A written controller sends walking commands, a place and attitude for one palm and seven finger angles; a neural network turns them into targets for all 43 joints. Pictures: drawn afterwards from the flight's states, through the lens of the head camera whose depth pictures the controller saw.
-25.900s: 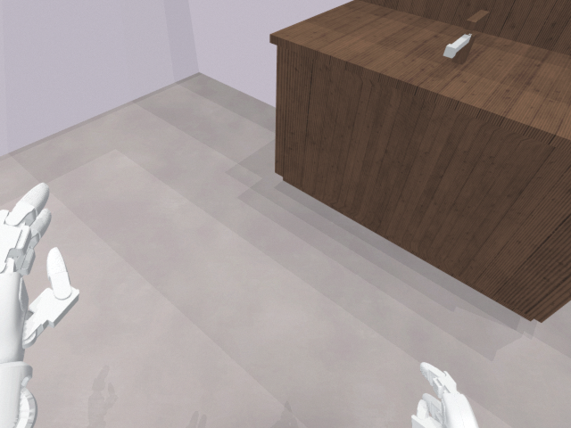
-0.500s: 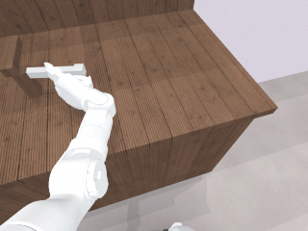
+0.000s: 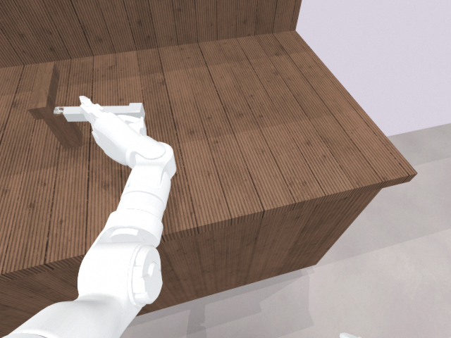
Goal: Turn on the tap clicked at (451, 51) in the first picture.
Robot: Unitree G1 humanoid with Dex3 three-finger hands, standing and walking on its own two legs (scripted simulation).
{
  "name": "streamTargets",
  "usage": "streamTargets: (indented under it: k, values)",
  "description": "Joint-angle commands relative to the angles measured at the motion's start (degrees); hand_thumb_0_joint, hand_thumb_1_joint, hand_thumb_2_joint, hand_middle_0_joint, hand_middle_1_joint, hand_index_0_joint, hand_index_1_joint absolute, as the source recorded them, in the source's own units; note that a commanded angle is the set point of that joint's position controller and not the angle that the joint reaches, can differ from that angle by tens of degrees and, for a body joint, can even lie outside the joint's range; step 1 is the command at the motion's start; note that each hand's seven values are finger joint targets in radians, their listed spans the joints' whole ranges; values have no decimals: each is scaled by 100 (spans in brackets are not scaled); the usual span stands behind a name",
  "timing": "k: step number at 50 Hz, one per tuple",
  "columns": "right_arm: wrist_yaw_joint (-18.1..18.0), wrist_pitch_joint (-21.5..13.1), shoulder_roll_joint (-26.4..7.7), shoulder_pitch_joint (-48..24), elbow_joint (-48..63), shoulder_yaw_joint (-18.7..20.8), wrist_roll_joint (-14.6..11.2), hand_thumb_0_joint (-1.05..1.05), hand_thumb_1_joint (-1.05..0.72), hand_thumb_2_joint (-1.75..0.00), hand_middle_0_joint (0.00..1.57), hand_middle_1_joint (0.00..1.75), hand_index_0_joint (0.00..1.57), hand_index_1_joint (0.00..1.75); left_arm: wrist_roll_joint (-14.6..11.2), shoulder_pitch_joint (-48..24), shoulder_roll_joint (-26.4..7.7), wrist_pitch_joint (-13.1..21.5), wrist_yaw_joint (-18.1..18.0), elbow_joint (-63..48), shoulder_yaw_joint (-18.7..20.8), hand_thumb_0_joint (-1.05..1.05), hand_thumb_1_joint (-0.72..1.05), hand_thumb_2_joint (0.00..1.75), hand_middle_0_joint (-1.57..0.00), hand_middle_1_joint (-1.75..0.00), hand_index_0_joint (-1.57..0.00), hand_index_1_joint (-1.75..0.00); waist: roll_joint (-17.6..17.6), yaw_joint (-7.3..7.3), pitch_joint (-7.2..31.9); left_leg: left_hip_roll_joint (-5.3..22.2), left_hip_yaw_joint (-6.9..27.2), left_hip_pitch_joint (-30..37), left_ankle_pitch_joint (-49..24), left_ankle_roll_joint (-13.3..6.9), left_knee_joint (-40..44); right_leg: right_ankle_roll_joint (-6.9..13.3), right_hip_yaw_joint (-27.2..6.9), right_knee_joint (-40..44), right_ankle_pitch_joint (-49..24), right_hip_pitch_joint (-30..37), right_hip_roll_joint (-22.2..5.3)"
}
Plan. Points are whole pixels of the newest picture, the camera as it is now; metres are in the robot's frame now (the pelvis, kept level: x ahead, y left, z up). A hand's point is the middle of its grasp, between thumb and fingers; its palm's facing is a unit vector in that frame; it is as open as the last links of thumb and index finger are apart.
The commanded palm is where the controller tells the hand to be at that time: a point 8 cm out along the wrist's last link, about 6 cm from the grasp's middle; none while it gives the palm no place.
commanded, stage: lift the hand up off the lever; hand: left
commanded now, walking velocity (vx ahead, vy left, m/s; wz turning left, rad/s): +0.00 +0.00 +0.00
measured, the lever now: (136, 113) +0.52 +0.17 +0.10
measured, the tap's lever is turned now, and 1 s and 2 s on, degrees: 77 77 77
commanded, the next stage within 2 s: draw the hand back beside the body in 1.74 s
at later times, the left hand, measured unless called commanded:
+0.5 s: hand (141, 117) +0.47 +0.14 +0.14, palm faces +0.76 -0.64 -0.12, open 7.8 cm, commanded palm +0.41 +0.17 +0.14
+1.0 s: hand (135, 112) +0.46 +0.15 +0.16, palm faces +0.77 -0.63 -0.12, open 7.8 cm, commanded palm +0.40 +0.18 +0.16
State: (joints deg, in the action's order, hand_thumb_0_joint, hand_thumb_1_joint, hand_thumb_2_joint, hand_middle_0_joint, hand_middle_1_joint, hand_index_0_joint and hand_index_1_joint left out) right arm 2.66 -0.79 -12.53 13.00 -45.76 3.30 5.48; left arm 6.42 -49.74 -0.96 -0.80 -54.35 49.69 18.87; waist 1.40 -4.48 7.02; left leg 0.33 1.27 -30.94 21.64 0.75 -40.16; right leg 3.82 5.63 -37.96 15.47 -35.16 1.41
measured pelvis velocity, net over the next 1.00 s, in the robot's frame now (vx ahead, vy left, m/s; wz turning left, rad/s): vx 0.00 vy -0.01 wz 0.00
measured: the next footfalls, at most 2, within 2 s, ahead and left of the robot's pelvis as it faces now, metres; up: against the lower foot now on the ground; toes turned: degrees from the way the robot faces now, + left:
none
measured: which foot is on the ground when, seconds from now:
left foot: down 0.00-1.00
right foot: down 0.00-1.00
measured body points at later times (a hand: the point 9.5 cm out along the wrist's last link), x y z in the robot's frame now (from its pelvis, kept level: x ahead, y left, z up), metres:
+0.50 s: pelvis +0.01 -0.01 +0.01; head +0.04 -0.02 +0.45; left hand +0.42 +0.17 +0.15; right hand +0.11 -0.25 -0.13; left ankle -0.03 +0.13 -0.72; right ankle +0.03 -0.08 -0.72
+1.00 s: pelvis +0.00 -0.01 +0.01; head +0.03 -0.02 +0.46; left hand +0.42 +0.18 +0.16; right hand +0.13 -0.25 -0.12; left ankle -0.03 +0.13 -0.72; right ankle +0.03 -0.08 -0.72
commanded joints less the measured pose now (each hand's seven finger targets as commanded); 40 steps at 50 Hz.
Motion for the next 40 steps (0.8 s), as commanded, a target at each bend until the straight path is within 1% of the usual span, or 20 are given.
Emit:
streamTargets:
  k: [1, 4, 5, 9, 10, 12, 14, 15, 18, 21, 24, 25, 26, 29, 30, 31, 34, 35, 38, 40]
  values:
    - [-43, -142, -716, 77, 501, 195, 18, 0, -90, -90, 20, 30, 20, 30, 274, -2882, -704, 286, -101, -1319, -267, 0, 90, 90, -15, -15, -15, -15, -226, -69, 2203, -79, -184, 370, -1721, -22, 398, -257, -283, 409, -1424, 1813, -186]
    - [-28, -110, -687, 29, 571, 199, 24, 0, -90, -90, 20, 30, 20, 30, 275, -2674, -636, 209, -117, -1473, -279, 0, 90, 90, -15, -15, -15, -15, -311, 10, 2331, -73, -219, 393, -1969, 0, 353, -265, -285, 370, -1824, 2011, -209]
    - [-54, -87, -719, 36, 538, 213, 32, 0, -90, -90, 20, 30, 20, 30, 308, -2583, -887, 182, -135, -1472, -39, 0, 90, 90, -15, -15, -15, -15, -305, 83, 2388, -75, -182, 369, -1993, 18, 375, -249, -273, 353, -1830, 2086, -204]
    - [-71, -61, -684, -48, 600, 187, 3, 0, -90, -90, 20, 30, 20, 30, 314, -2747, -714, 48, -101, -1689, -271, 0, 90, 90, -15, -15, -15, -15, -350, -1, 2256, -51, -227, 394, -1923, -9, 424, -286, -317, 435, -1860, 2129, -249]
    - [-95, -59, -699, -76, 592, 211, -1, 0, -90, -90, 20, 30, 20, 30, 319, -2644, -859, 32, -96, -1771, -124, 0, 90, 90, -15, -15, -15, -15, -257, 71, 2283, -52, -209, 424, -1961, -6, 427, -259, -307, 433, -1849, 2166, -224]
    - [-80, -81, -665, -95, 613, 182, -8, 0, -90, -90, 20, 30, 20, 30, 288, -2747, -531, -5, -59, -1906, -466, 0, 90, 90, -15, -15, -15, -15, -282, 6, 2299, -44, -217, 572, -2072, 2, 428, -266, -280, 431, -1951, 2130, -223]
    - [-80, -83, -659, -94, 614, 197, -15, 0, -90, -90, 20, 30, 20, 30, 272, -2600, -516, -46, -21, -2012, -479, 0, 90, 90, -15, -15, -15, -15, -245, 30, 2319, -35, -212, 626, -2144, 20, 424, -262, -286, 437, -2029, 2192, -227]
    - [-101, -82, -687, -109, 603, 212, -13, 0, -90, -90, 20, 30, 20, 30, 267, -2473, -679, -71, -22, -2078, -304, 0, 90, 90, -15, -15, -15, -15, -224, 129, 2358, -42, -178, 644, -2216, 43, 452, -228, -252, 417, -2007, 2247, -196]
    - [-77, -96, -633, -189, 592, 185, -38, 0, -90, -90, 20, 30, 20, 30, 248, -2578, -246, -178, 22, -2159, -768, 0, 90, 90, -15, -15, -15, -15, -140, 23, 2179, -35, -190, 756, -2169, 68, 476, -226, -231, 471, -1836, 2092, -197]
    - [-138, -90, -674, -275, 582, 162, -76, 0, -90, -90, 20, 30, 20, 30, 128, -2432, -440, -359, 14, -1835, -507, 0, 90, 90, -15, -15, -15, -15, -520, 45, 1876, -68, -193, 548, -1740, -4, 614, -280, -287, 673, -1491, 2165, -243]
    - [-183, -86, -650, -368, 596, 138, -98, 0, -90, -90, 20, 30, 20, 30, 32, -2490, -548, -456, -10, -1863, -373, 0, 90, 90, -15, -15, -15, -15, -624, 111, 1928, -97, -218, 479, -1537, -33, 687, -337, -385, 812, -1454, 2361, -313]
    - [-213, -69, -678, -393, 546, 137, -99, 0, -90, -90, 20, 30, 20, 30, 61, -2444, -782, -467, -29, -1821, -161, 0, 90, 90, -15, -15, -15, -15, -532, 174, 1916, -107, -202, 462, -1508, -37, 718, -318, -384, 828, -1386, 2382, -304]
    - [-201, -72, -635, -390, 573, 116, -98, 0, -90, -90, 20, 30, 20, 30, 97, -2532, -640, -469, -23, -1861, -318, 0, 90, 90, -15, -15, -15, -15, -494, 144, 1930, -105, -216, 502, -1533, -37, 743, -319, -385, 812, -1386, 2372, -307]
    - [-169, -80, -617, -339, 603, 132, -63, 0, -90, -90, 20, 30, 20, 30, 203, -2459, -683, -446, -69, -2141, -299, 0, 90, 90, -15, -15, -15, -15, -417, 198, 2210, -83, -242, 627, -1876, -23, 675, -330, -380, 705, -2013, 2568, -338]
    - [-187, -60, -645, -349, 611, 162, -70, 0, -90, -90, 20, 30, 20, 30, 235, -2261, -931, -449, -64, -2188, -72, 0, 90, 90, -15, -15, -15, -15, -362, 303, 2310, -85, -226, 614, -1953, -7, 686, -302, -368, 666, -2074, 2675, -317]
    - [-174, -57, -605, -378, 657, 134, -77, 0, -90, -90, 20, 30, 20, 30, 235, -2316, -642, -465, -34, -2286, -363, 0, 90, 90, -15, -15, -15, -15, -262, 229, 2238, -88, -268, 682, -2012, -12, 695, -314, -375, 663, -2175, 2634, -331]
    - [-196, -45, -639, -422, 640, 135, -126, 0, -90, -90, 20, 30, 20, 30, 167, -2333, -544, -564, 43, -2174, -486, 0, 90, 90, -15, -15, -15, -15, -537, 134, 1946, -66, -257, 628, -1752, -38, 750, -351, -398, 819, -1892, 2555, -361]
    - [-229, -47, -665, -460, 624, 151, -133, 0, -90, -90, 20, 30, 20, 30, 134, -2233, -618, -594, 69, -2102, -379, 0, 90, 90, -15, -15, -15, -15, -586, 174, 1839, -78, -236, 609, -1664, -56, 796, -331, -375, 875, -1679, 2524, -325]
    - [-247, -98, -623, -561, 622, 119, -174, 0, -90, -90, 20, 30, 20, 30, 39, -2573, -347, -598, 136, -2226, -718, 0, 90, 90, -15, -15, -15, -15, -500, 71, 1751, -89, -243, 747, -1418, -75, 846, -349, -430, 1025, -1253, 2368, -335]
    - [-286, -107, -642, -600, 572, 127, -172, 0, -90, -90, 20, 30, 20, 30, 22, -2583, -635, -580, 122, -2251, -465, 0, 90, 90, -15, -15, -15, -15, -418, 160, 1747, -103, -216, 739, -1309, -83, 874, -327, -439, 1083, -1009, 2382, -312]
